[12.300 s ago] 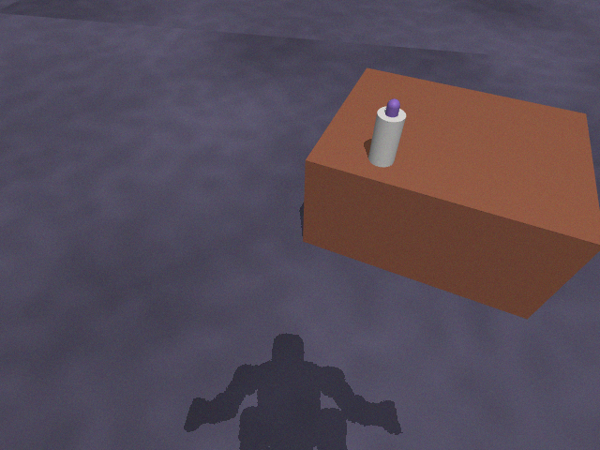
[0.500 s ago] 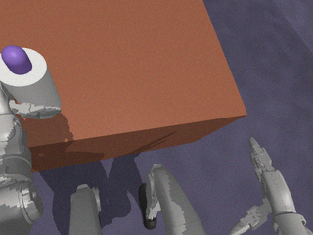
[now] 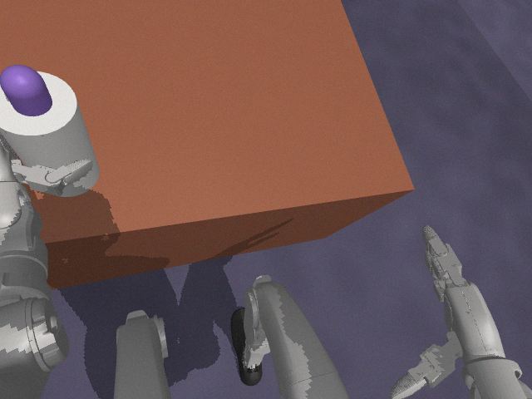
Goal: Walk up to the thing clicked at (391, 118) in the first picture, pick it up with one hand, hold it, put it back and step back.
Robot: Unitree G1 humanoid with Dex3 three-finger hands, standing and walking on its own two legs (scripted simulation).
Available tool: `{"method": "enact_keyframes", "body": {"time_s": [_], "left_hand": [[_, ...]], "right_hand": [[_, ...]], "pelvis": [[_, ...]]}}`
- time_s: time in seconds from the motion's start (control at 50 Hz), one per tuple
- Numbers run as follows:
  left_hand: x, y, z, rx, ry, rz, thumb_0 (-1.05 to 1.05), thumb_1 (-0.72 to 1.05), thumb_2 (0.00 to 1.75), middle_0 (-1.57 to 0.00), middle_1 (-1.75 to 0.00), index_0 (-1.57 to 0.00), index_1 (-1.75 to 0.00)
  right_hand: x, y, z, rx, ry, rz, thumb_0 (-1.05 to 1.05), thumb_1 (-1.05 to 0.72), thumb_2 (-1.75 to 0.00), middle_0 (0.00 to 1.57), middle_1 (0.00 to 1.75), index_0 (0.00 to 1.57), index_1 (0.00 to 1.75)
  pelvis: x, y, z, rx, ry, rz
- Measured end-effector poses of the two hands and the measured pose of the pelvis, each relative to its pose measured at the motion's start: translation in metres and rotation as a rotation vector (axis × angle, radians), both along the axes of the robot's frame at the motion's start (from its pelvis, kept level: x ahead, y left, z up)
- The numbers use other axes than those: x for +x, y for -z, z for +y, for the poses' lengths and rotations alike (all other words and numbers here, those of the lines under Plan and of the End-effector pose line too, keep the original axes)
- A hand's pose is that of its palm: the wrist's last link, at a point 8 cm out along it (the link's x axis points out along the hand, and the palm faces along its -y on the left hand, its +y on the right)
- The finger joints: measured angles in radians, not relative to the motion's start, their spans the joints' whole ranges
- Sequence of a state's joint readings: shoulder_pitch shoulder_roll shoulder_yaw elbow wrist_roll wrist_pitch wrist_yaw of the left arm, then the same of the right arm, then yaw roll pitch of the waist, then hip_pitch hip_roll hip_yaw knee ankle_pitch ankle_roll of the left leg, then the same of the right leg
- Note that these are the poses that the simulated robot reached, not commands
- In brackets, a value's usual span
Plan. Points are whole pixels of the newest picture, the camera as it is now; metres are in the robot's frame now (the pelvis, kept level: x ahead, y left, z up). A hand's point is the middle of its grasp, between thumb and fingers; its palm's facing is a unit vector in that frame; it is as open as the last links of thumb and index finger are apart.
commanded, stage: settle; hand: left
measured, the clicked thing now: (48, 133) +0.51 +0.19 -0.03
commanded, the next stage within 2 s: lift in 0.82 s
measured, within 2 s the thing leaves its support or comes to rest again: leaves its support in 0.18 s
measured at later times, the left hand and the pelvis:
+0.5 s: hand (48, 124) +0.51 +0.19 -0.01, palm faces +0.18 -0.98 -0.04, open 11.9 cm; pelvis +0.03 +0.00 +0.03, yaw +0 degrees
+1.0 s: hand (50, 127) +0.49 +0.18 +0.01, palm faces +0.17 -0.98 -0.06, open 11.9 cm; pelvis +0.02 -0.01 +0.04, yaw +1 degrees
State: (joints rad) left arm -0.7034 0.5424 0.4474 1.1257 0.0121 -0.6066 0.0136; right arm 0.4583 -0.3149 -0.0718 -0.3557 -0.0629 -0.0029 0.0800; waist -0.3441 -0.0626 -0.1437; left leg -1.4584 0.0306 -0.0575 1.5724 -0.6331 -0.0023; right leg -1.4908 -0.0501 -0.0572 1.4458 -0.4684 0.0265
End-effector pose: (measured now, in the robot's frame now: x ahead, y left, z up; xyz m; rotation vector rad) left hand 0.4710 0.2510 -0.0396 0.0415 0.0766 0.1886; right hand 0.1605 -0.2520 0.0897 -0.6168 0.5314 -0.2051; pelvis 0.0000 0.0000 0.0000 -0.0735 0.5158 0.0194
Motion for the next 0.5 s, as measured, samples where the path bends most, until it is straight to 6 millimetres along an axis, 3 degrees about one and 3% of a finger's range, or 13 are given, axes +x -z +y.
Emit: {"method": "enact_keyframes", "body": {"time_s": [0.2,0.34,0.5], "left_hand": [[0.000,-0.009,-0.009,-0.010,0.027,0.076,0.00,-0.59,1.04,-0.60,-0.93,-0.63,-0.95],[0.002,-0.020,-0.014,-0.017,0.020,0.068,0.00,-0.61,1.07,-0.59,-0.95,-0.62,-0.97],[0.011,-0.032,-0.013,-0.013,0.008,0.048,0.00,-0.61,1.08,-0.58,-0.97,-0.61,-0.99]], "right_hand": [[0.009,-0.010,-0.004,0.009,0.043,0.006,-0.01,0.50,-0.07,0.06,0.05,0.06,0.05],[0.023,-0.006,-0.003,0.047,0.039,-0.002,0.00,0.50,-0.07,0.06,0.05,0.06,0.05],[0.024,0.004,-0.002,0.087,0.047,0.034,0.00,0.51,-0.07,0.06,0.05,0.06,0.05]], "pelvis": [[0.014,-0.020,0.003,0.003,0.009,-0.014],[0.023,-0.027,0.003,0.009,0.014,-0.021],[0.027,-0.031,0.001,0.014,0.014,-0.019]]}}
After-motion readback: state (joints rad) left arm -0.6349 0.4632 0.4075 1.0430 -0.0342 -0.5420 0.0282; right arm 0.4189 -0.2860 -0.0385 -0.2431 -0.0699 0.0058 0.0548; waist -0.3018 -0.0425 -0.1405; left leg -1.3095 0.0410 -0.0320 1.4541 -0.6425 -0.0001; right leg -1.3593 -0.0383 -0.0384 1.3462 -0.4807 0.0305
